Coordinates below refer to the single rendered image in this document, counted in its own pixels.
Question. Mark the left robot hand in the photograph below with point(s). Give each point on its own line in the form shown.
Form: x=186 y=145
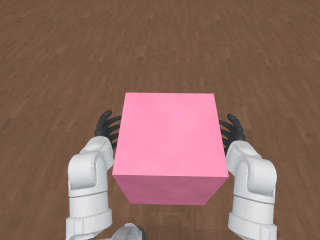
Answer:
x=103 y=130

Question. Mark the left robot thigh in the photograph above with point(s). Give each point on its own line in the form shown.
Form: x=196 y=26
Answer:
x=127 y=233

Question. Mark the robot left forearm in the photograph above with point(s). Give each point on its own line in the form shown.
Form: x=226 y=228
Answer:
x=89 y=212

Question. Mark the robot right forearm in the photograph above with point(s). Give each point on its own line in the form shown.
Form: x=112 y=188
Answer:
x=254 y=190

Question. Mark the robot left shin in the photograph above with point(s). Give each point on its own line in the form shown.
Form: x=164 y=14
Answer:
x=130 y=224

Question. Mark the carton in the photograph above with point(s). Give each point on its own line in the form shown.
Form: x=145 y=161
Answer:
x=169 y=149

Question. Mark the right robot hand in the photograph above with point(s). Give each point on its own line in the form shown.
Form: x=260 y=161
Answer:
x=235 y=134

